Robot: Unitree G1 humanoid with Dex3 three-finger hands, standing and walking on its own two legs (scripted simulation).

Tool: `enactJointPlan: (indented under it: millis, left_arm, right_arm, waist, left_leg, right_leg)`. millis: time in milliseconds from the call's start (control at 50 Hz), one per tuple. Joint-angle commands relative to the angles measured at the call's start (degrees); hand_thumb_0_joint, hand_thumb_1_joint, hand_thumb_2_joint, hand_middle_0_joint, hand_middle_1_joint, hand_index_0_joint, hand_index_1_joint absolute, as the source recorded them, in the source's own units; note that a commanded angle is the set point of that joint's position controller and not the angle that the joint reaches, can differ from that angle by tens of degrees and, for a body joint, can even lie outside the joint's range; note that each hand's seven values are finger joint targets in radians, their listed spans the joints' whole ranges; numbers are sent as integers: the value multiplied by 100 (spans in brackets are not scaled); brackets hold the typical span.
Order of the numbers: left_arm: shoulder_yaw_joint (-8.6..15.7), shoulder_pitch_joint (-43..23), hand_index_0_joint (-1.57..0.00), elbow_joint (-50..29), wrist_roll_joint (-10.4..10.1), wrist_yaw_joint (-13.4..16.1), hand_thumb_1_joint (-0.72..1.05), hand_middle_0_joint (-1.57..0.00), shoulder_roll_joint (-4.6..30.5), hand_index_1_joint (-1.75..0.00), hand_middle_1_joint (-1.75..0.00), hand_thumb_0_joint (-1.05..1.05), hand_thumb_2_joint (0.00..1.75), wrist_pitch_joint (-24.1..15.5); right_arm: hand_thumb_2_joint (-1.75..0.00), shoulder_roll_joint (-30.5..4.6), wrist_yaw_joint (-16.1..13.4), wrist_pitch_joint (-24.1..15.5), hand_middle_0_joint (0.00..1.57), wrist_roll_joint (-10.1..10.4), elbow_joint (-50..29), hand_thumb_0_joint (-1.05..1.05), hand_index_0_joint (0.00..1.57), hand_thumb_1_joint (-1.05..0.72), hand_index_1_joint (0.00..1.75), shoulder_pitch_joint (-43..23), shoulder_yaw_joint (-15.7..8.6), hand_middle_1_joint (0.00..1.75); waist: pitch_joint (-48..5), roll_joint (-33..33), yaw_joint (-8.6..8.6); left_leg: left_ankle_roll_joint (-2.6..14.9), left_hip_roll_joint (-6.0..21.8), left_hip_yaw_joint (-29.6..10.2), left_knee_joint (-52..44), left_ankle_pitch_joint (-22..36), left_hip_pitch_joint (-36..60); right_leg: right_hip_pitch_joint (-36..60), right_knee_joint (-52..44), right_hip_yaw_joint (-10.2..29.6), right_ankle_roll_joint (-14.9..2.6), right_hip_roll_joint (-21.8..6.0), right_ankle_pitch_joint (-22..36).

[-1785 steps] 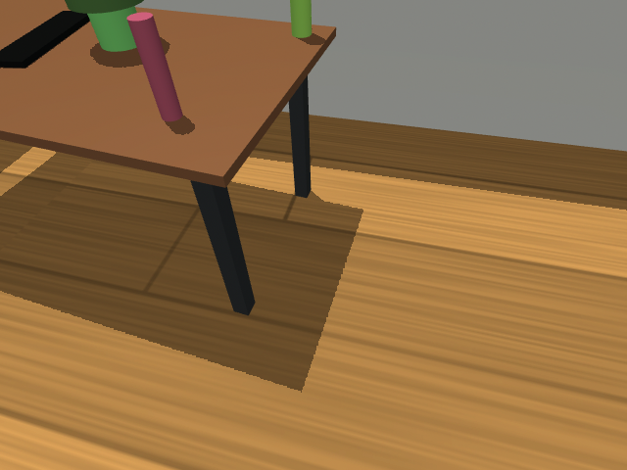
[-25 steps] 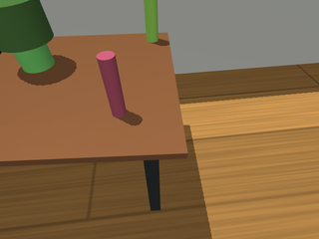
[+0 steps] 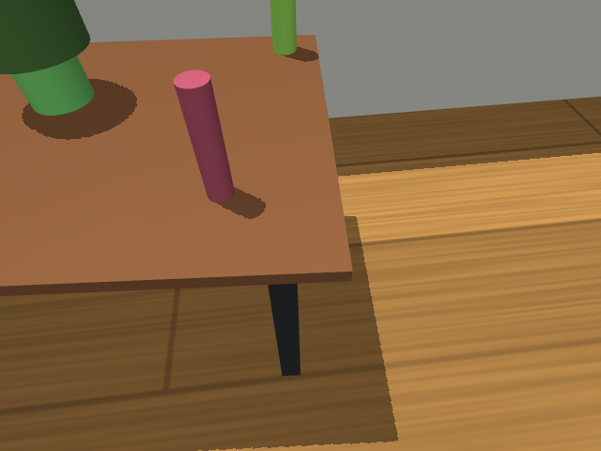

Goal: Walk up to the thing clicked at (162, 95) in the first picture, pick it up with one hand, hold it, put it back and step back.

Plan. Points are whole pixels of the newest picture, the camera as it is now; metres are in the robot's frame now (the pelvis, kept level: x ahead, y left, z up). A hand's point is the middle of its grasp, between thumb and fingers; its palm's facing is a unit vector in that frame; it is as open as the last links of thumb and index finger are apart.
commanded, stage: step back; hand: left
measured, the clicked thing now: (208, 144) +0.58 +0.18 +0.08
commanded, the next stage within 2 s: none
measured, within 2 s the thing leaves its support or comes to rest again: neither
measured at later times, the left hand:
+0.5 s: hand out of the picture +0.00 +0.26 -0.16, palm faces +0.06 -0.91 -0.41, open 7.4 cm
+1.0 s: hand out of the picture -0.16 +0.27 -0.17, palm faces -0.04 -0.91 -0.41, open 7.4 cm
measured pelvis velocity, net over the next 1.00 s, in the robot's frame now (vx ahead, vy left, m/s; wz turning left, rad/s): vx -0.23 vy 0.00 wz -0.03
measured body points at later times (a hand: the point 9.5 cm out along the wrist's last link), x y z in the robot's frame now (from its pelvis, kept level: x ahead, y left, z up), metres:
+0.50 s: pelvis -0.10 -0.01 -0.02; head -0.03 -0.02 +0.42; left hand -0.01 +0.30 -0.13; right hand +0.00 -0.33 -0.16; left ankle -0.16 +0.11 -0.71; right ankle -0.01 -0.13 -0.74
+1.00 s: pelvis -0.23 +0.00 -0.02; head -0.17 -0.01 +0.42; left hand -0.15 +0.32 -0.14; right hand -0.10 -0.31 -0.14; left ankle -0.17 +0.11 -0.74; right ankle -0.24 -0.11 -0.74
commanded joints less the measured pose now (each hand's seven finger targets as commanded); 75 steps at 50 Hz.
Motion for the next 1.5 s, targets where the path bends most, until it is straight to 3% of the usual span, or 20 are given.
enactJointPlan:
  millis: [0,120,160,180,240,440,500,540,580,640,820,920,960,980,1040,1180,1240,1300,1360,1480]
  left_arm:
    - [287,173,-20,-608,14,87,90,-20,1138,-30,-30,0,90,-9]
    - [430,862,-20,-662,133,23,90,-20,1204,-30,-30,0,90,91]
    - [599,683,-20,-859,209,17,90,-20,1890,-30,-30,0,90,-4]
    - [640,221,-20,-1173,269,29,90,-20,2175,-30,-30,0,90,-49]
    - [563,-653,-20,-1465,261,112,90,-20,1685,-30,-30,0,90,-50]
    - [650,370,-20,-1699,194,173,90,-20,1585,-30,-30,0,90,44]
    - [609,-109,-20,-1899,131,132,90,-20,1680,-30,-30,0,90,114]
    - [468,30,-20,-2018,87,112,90,-20,1154,-30,-30,0,90,148]
    - [579,-429,-20,-1899,188,243,90,-20,1320,-30,-30,0,90,160]
    - [590,443,-20,-1618,27,196,90,-20,1201,-30,-30,0,90,154]
    - [507,449,-20,-1776,134,103,90,-20,1065,-30,-30,0,90,19]
    - [575,1163,-20,-1458,272,89,90,-20,1276,-30,-30,0,90,-93]
    - [757,681,-20,-1707,266,51,90,-20,2140,-30,-30,0,90,-108]
    - [728,466,-20,-1874,287,73,90,-20,1999,-30,-30,0,90,-148]
    - [647,17,-20,-2045,220,139,90,-20,1527,-30,-30,0,90,-95]
    - [583,454,-20,-2105,221,153,90,-20,1396,-30,-30,0,90,79]
    - [501,209,-20,-2214,156,96,90,-20,1358,-30,-30,0,90,192]
    - [601,-298,-20,-2227,201,182,90,-20,1329,-30,-30,0,90,208]
    - [609,392,-20,-1873,66,115,90,-20,1269,-30,-30,0,90,235]
    - [580,308,-20,-1908,185,-16,90,-20,1179,-30,-30,0,90,181]
  right_arm:
    - [-90,-1565,-76,5,20,-2,-646,0,20,-90,30,-104,-425,30]
    - [-90,-1559,-72,164,20,-51,-1255,0,20,-90,30,-610,-521,30]
    - [-90,-1041,-99,235,20,21,-1391,0,20,-90,30,-575,-409,30]
    - [-90,-1095,-176,298,20,-79,-1353,0,20,-90,30,-222,-430,30]
    - [-90,-1371,-159,300,20,71,-1048,0,20,-90,30,517,-517,30]
    - [-90,-1329,-152,204,20,-110,-1243,0,20,-90,30,569,-388,30]
    - [-90,-1298,-74,182,20,-164,-934,0,20,-90,30,1393,-484,30]
    - [-90,-1886,-44,155,20,-354,-1152,0,20,-90,30,1029,-640,30]
    - [-90,-2291,-29,124,20,-289,-1372,0,20,-90,30,388,-703,30]
    - [-90,-1608,-149,60,20,-307,-1588,0,20,-90,30,-369,-465,30]
    - [-90,-1559,-196,79,20,-175,-1730,0,20,-90,30,457,-563,30]
    - [-90,-1428,-142,171,20,-34,-1886,0,20,-90,30,87,-503,30]
    - [-90,-1186,-190,207,20,-7,-1961,0,20,-90,30,-212,-478,30]
    - [-90,-1328,-212,242,20,-21,-1871,0,20,-90,30,-87,-518,30]
    - [-90,-1306,-238,163,20,67,-1693,0,20,-90,30,373,-468,30]
    - [-90,-1179,-242,61,20,-98,-1702,0,20,-90,30,531,-418,30]
    - [-90,-1261,-198,-10,20,-211,-1510,0,20,-90,30,979,-533,30]
    - [-90,-2257,-131,-47,20,-254,-1740,0,20,-90,30,475,-760,30]
    - [-90,-1664,-224,-76,20,-280,-1814,0,20,-90,30,-114,-541,30]
    - [-90,-1581,-230,-62,20,-242,-1845,0,20,-90,30,508,-583,30]
  waist:
    - [-1012,664,29]
    - [-971,906,326]
    - [-527,-1324,418]
    - [-427,-1278,279]
    - [-407,-607,-243]
    - [-1149,-1173,294]
    - [-1277,-1021,-214]
    - [-897,950,-176]
    - [-379,1354,-352]
    - [-264,808,336]
    - [-738,953,-142]
    - [-981,459,190]
    - [-563,-1596,379]
    - [-440,-1120,266]
    - [-529,-570,12]
    - [-854,-1078,293]
    - [-934,-627,11]
    - [-586,1170,-263]
    - [-333,663,328]
    - [-694,928,-94]
  left_leg:
    - [886,1128,-890,-6,2428,163]
    - [1122,1202,-1107,666,905,-1149]
    - [239,-724,-253,3086,-1569,-1636]
    - [164,-746,-902,4199,-2610,-1450]
    - [40,-634,-1033,5037,-1639,-1438]
    - [-61,-240,-267,2224,-1945,-1159]
    - [207,-203,199,533,-669,114]
    - [784,1404,-2198,-449,231,387]
    - [1756,2211,-2829,-883,715,-1172]
    - [1107,1323,-1270,-218,1693,-532]
    - [1357,1448,-1084,517,2460,935]
    - [654,1132,-872,1070,639,-527]
    - [9,-433,-295,3531,-2447,-1396]
    - [-21,-367,-977,4405,-2529,-1316]
    - [-63,-647,-915,4792,-1913,-1416]
    - [-101,-212,-130,1723,-1797,-1192]
    - [137,21,-293,-42,31,58]
    - [1862,2515,-3197,-712,1130,-1002]
    - [1220,1522,-1445,-181,1515,-820]
    - [1417,1511,-1259,213,1892,580]
  right_leg:
    - [-59,1018,42,-337,-63,1144]
    - [125,1610,151,-535,54,-333]
    - [-542,-792,2504,-1216,-1749,1273]
    - [-1253,-884,3216,-1764,-2281,1353]
    - [-1207,-477,1690,-1381,-1459,980]
    - [633,156,1320,-1323,-1550,2229]
    - [-266,484,879,-872,-1296,1488]
    - [-1854,1867,216,-268,-46,-789]
    - [-1651,4190,876,-131,781,-2505]
    - [-2106,4908,1043,-201,813,-1438]
    - [-1583,2261,256,40,360,-1518]
    - [163,-38,526,-331,1,432]
    - [-803,-615,3215,-1854,-2117,1469]
    - [-1053,-506,3225,-1937,-2186,1882]
    - [-744,172,1460,-1416,-1303,2802]
    - [501,720,1259,-1220,-1156,2833]
    - [-544,1277,1016,-679,-731,1410]
    - [-1504,4319,991,-172,668,-2443]
    - [-1806,5000,1094,-214,729,-1584]
    - [-1774,3305,630,110,454,-1744]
